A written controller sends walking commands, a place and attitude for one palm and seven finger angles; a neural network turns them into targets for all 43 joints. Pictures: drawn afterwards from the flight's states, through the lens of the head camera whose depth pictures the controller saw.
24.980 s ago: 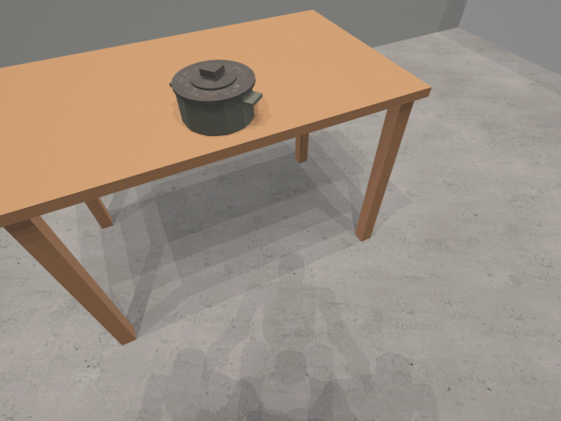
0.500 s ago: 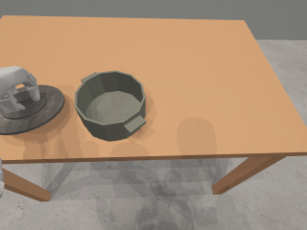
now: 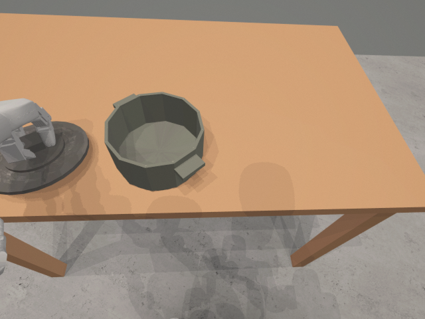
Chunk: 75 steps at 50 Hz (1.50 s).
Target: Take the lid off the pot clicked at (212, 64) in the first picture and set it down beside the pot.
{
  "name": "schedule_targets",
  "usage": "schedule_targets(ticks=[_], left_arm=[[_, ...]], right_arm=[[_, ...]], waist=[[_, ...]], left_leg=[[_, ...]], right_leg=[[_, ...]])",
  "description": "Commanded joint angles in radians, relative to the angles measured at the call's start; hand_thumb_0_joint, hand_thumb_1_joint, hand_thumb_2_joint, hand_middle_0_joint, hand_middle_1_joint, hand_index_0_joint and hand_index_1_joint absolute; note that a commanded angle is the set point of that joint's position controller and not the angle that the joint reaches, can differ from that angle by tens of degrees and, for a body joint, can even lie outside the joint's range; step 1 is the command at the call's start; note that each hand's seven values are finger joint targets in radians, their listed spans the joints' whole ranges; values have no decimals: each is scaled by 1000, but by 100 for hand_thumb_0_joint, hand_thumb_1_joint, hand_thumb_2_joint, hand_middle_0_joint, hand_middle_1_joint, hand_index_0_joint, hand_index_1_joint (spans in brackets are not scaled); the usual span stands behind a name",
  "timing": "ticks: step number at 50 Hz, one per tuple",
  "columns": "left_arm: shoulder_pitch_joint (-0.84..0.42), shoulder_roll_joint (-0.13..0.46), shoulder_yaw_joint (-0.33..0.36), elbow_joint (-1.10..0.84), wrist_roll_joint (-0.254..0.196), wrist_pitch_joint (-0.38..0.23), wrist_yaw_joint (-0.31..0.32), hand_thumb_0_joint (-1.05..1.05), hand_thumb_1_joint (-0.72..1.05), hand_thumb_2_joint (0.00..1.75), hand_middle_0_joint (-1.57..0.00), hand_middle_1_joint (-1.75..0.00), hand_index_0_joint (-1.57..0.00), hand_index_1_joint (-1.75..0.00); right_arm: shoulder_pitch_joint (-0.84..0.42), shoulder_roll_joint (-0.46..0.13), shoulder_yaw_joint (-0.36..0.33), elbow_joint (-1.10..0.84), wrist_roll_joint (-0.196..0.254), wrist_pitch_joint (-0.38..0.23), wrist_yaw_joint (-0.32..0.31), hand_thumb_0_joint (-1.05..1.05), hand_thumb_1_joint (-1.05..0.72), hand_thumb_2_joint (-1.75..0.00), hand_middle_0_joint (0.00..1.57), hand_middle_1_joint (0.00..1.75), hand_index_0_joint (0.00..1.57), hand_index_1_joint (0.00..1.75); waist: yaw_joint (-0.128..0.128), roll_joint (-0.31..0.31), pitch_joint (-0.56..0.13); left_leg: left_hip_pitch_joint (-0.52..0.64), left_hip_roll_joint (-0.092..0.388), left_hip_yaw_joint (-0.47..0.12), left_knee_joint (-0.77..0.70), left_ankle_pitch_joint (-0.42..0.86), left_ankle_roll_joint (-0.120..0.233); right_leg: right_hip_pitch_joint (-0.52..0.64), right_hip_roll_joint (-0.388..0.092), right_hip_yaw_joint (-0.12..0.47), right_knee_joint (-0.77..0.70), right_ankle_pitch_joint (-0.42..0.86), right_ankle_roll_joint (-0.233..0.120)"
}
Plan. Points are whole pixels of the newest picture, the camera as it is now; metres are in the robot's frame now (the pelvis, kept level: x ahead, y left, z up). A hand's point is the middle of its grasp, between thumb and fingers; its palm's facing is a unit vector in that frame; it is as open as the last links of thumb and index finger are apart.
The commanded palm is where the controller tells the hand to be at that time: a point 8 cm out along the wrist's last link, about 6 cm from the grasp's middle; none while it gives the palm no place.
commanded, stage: lower the lid onto the table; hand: left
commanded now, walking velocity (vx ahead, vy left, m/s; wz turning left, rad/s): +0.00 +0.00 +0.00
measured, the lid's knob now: (29, 144) +0.44 +0.35 +0.04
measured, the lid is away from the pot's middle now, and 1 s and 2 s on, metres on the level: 0.24 0.26 0.26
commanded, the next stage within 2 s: open the fingers wide in 0.18 s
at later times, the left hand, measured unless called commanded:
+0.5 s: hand (18, 154) +0.40 +0.35 +0.05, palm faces -0.45 -0.11 -0.89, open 6.6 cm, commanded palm +0.43 +0.35 +0.11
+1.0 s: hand (24, 149) +0.42 +0.35 +0.05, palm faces -0.43 -0.10 -0.90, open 8.8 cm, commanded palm +0.43 +0.34 +0.11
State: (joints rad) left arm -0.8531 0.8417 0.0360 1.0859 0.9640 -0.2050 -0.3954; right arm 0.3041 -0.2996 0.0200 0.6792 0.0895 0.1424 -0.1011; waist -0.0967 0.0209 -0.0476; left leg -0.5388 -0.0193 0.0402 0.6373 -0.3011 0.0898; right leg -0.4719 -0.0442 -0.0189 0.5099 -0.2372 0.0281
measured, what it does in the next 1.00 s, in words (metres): stands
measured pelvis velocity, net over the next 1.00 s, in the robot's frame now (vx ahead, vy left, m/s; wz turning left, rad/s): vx -0.01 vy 0.02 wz -0.01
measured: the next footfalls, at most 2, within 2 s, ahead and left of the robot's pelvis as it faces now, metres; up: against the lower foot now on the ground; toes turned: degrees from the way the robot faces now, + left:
none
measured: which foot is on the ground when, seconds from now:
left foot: down 0.00-1.00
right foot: down 0.00-1.00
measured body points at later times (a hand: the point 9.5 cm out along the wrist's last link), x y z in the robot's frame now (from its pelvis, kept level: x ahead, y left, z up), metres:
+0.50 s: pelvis -0.01 +0.01 -0.01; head +0.06 +0.03 +0.43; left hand +0.42 +0.36 +0.10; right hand +0.02 -0.27 -0.12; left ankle +0.00 +0.06 -0.73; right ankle +0.00 -0.18 -0.72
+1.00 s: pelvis -0.01 +0.02 -0.01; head +0.06 +0.05 +0.44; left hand +0.43 +0.35 +0.10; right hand +0.03 -0.26 -0.12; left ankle +0.00 +0.06 -0.73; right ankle +0.00 -0.17 -0.72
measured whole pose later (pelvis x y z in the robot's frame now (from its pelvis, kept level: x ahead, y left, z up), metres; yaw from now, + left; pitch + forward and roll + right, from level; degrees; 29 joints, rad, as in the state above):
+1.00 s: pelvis -0.01 +0.02 -0.01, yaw -1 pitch +12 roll -4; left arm -0.79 0.79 0.03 1.00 0.98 -0.22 -0.30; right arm 0.33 -0.29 0.01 0.66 0.08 0.17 -0.08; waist -0.09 0.03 -0.07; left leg -0.60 -0.03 0.06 0.69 -0.32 0.12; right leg -0.53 -0.05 0.01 0.55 -0.25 -0.02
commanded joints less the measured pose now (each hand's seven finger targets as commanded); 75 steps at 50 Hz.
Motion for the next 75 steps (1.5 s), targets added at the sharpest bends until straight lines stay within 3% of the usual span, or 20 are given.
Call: schedule_targets(ticks=[1,3,5,7,10,13,14,16,18,21,23,35,38,47,50,52,54,58,71,75], left_arm=[[-416,383,95,-182,-6,-4,42,0,57,107,-85,-99,-93,-103],[-424,314,36,-167,-3,2,38,0,57,107,-85,-99,-93,-103],[-422,363,74,-164,-7,0,39,0,57,107,-85,-99,-93,-103],[-451,324,42,-194,-6,-4,37,0,57,107,-85,-99,-93,-103],[-395,349,67,-112,-14,-2,37,0,57,107,-85,-99,-93,-103],[-431,290,15,-136,-2,-3,39,0,57,107,-85,-99,-93,-103],[-225,330,97,-81,-13,-15,42,0,57,107,-85,-99,-93,-103],[-266,408,177,-239,2,-74,67,0,55,103,-82,-99,-90,-103],[-340,292,80,-257,-2,-66,70,0,53,99,-79,-100,-86,-103],[-332,437,197,-254,-5,-62,99,0,50,94,-75,-100,-81,-103],[-339,328,106,-215,-4,-41,100,0,47,91,-72,-100,-78,-103],[-386,297,61,-211,5,-20,100,0,30,77,-56,-97,-60,-99],[-406,255,33,-252,4,-21,102,0,26,74,-52,-96,-56,-98],[-370,276,75,-292,2,-17,130,0,12,65,-41,-93,-43,-93],[-338,276,76,-251,2,-4,141,0,7,64,-38,-91,-39,-91],[-387,301,91,-329,10,-11,146,0,4,62,-36,-90,-36,-90],[-320,232,57,-270,0,-3,148,0,0,61,-34,-88,-34,-88],[-347,225,32,-234,1,10,144,0,-1,65,-35,-86,-35,-86],[-364,270,77,-310,-1,-19,138,0,-3,68,-36,-83,-36,-83],[-378,254,53,-293,1,-3,148,0,-3,68,-36,-83,-36,-83]], right_arm=[[82,-192,-68,-70,0,-19,-13,0,-90,-90,20,30,20,30],[93,-185,-69,-63,0,-15,-12,0,-90,-90,20,30,20,30],[99,-193,-66,-66,2,-14,-11,0,-90,-90,20,30,20,30],[104,-189,-71,-62,-3,-14,-12,0,-90,-90,20,30,20,30],[108,-195,-65,-65,2,-18,-15,0,-90,-90,20,30,20,30],[119,-191,-69,-60,1,-17,-14,0,-90,-90,20,30,20,30],[108,-180,-68,-97,4,-19,0,0,-90,-90,20,30,20,30],[87,-189,-76,-96,-18,6,-5,0,-90,-90,20,30,20,30],[84,-179,-82,-84,-18,16,-4,0,-90,-90,20,30,20,30],[91,-191,-81,-88,-14,18,-6,0,-90,-90,20,30,20,30],[85,-179,-78,-84,-12,16,-6,0,-90,-90,20,30,20,30],[93,-186,-71,-86,-7,-4,-9,0,-90,-90,20,30,20,30],[96,-180,-76,-86,-11,-7,-7,0,-90,-90,20,30,20,30],[89,-176,-81,-93,-18,7,13,0,-90,-90,20,30,20,30],[86,-177,-80,-95,-14,11,19,0,-90,-90,20,30,20,30],[84,-175,-83,-101,-19,12,21,0,-90,-90,20,30,20,30],[80,-168,-84,-100,-16,12,23,0,-90,-90,20,30,20,30],[84,-176,-79,-96,-13,14,25,0,-90,-90,20,30,20,30],[83,-174,-85,-102,-19,13,20,0,-90,-90,20,30,20,30],[83,-172,-80,-99,-14,13,19,0,-90,-90,20,30,20,30]], waist=[[-1,124,-401],[-16,157,-387],[-7,132,-379],[-17,159,-408],[-13,76,-352],[-22,137,-364],[23,105,-340],[24,98,-411],[-4,142,-377],[18,136,-409],[-3,133,-367],[-6,128,-345],[-8,155,-386],[10,150,-419],[10,123,-383],[16,188,-436],[10,143,-390],[2,103,-356],[10,153,-410],[6,131,-400]], left_leg=[[371,20,-78,-35,464,-20],[390,21,-80,-24,456,-25],[361,20,-82,-28,396,-24],[393,23,-86,-16,440,-24],[304,17,-76,-20,328,-17],[349,26,-89,-15,356,-27],[312,15,-93,-7,380,-31],[320,31,-88,1,457,-33],[352,44,-100,-10,415,-36],[349,36,-100,-18,395,-33],[326,34,-97,-25,333,-31],[338,38,-121,-42,242,-33],[397,46,-134,-35,331,-45],[428,48,-139,-32,490,-65],[397,45,-130,-37,437,-59],[451,48,-146,-40,506,-72],[444,52,-147,-39,492,-72],[387,45,-136,-49,402,-57],[459,48,-139,-30,537,-68],[414,38,-120,-43,443,-53]], right_leg=[[-11,87,-53,-10,187,-66],[-68,93,-56,-7,152,-63],[-63,92,-56,-2,124,-66],[-78,94,-55,3,137,-66],[-73,94,-55,8,103,-64],[-134,96,-60,17,78,-68],[-94,96,-66,30,78,-72],[-76,96,-52,29,115,-77],[-146,96,-59,18,61,-70],[-103,93,-51,19,70,-77],[-131,94,-54,12,43,-72],[-167,92,-49,10,-6,-77],[-178,92,-49,13,17,-75],[-130,94,-48,9,84,-75],[-127,94,-45,4,71,-74],[-116,94,-43,5,88,-77],[-141,94,-49,1,72,-73],[-130,92,-42,-3,62,-73],[-122,90,-41,1,111,-77],[-98,92,-41,-4,98,-77]])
